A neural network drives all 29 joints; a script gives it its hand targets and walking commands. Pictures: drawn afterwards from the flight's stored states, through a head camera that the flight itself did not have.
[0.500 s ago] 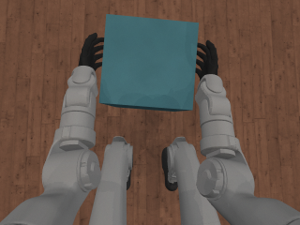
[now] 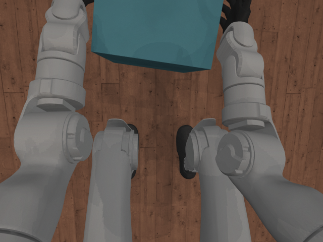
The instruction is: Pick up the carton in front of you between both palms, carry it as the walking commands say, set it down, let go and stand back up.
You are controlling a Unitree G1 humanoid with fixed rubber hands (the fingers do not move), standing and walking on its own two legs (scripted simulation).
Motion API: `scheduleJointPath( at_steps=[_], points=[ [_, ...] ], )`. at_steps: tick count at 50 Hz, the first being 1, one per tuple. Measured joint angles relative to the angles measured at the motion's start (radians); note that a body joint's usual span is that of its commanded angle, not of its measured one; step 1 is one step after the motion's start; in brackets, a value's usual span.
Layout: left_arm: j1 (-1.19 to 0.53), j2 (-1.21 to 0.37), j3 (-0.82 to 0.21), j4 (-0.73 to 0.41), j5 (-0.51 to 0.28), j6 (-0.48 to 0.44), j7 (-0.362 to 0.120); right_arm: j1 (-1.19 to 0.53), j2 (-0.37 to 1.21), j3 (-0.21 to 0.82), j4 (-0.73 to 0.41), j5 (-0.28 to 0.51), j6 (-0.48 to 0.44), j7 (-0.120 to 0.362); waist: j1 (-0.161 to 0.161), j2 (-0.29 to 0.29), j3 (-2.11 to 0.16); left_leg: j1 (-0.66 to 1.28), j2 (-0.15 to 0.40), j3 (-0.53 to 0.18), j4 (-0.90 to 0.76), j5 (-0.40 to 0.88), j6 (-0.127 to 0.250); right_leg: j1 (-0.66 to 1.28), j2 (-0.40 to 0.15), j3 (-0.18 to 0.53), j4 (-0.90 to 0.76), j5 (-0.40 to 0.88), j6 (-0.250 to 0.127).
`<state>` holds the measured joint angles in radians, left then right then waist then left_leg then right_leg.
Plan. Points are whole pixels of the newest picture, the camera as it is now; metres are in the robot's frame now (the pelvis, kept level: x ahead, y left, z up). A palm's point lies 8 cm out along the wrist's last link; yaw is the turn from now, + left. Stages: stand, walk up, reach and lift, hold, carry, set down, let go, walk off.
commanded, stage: set down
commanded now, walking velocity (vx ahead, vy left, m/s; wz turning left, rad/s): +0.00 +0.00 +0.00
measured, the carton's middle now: (156, 20) +0.54 +0.04 -0.21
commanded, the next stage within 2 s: none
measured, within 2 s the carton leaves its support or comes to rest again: rests again in 0.66 s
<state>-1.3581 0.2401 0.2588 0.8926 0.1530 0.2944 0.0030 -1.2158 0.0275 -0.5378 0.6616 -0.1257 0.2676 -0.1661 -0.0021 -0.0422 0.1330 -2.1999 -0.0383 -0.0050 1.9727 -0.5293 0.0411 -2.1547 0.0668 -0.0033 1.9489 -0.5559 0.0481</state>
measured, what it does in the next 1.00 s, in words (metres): lowers itself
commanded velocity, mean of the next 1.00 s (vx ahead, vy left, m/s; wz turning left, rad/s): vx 0.00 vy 0.00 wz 0.00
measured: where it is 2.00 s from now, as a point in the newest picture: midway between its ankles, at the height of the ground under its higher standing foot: (158, 161)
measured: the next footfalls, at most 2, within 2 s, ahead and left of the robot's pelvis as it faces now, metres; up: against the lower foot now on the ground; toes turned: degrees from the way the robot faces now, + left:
none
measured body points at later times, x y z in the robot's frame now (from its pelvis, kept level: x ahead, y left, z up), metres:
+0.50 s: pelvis +0.01 +0.00 -0.06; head +0.37 +0.05 +0.20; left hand +0.57 +0.19 -0.23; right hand +0.55 -0.11 -0.22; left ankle +0.11 +0.10 -0.40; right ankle +0.11 -0.13 -0.40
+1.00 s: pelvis +0.00 +0.00 -0.07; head +0.36 +0.05 +0.18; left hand +0.57 +0.19 -0.24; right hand +0.55 -0.13 -0.23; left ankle +0.11 +0.10 -0.40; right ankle +0.11 -0.13 -0.40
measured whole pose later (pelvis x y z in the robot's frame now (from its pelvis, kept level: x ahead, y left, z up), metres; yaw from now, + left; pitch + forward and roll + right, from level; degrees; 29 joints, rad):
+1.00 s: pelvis +0.00 +0.00 -0.07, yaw -1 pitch +34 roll -4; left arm -1.57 0.36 0.19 1.11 0.09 0.24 -0.09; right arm -1.45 -0.15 -0.46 0.98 -0.02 0.19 -0.12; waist 0.02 -0.08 0.41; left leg -2.25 -0.01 0.00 2.25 -0.59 0.05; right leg -2.21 0.12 -0.01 2.21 -0.60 0.06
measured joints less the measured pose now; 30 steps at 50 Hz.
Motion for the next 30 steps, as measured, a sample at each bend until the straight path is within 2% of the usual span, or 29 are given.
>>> scheduleJointPath(
  at_steps=[15, 30],
  points=[
    [-0.143, 0.124, -0.174, 0.084, -0.154, -0.023, 0.036, -0.143, -0.095, 0.117, 0.110, 0.154, -0.035, -0.064, 0.000, -0.025, 0.168, -0.073, 0.002, -0.009, 0.183, -0.055, 0.001, -0.064, 0.017, -0.016, 0.173, -0.057, 0.006],
    [-0.156, 0.131, -0.144, 0.199, -0.123, -0.053, 0.013, -0.177, -0.105, 0.107, 0.232, 0.126, -0.048, -0.034, -0.002, -0.025, 0.179, -0.081, 0.015, -0.005, 0.226, -0.052, -0.003, -0.085, 0.041, -0.008, 0.220, -0.044, 0.011]
  ],
)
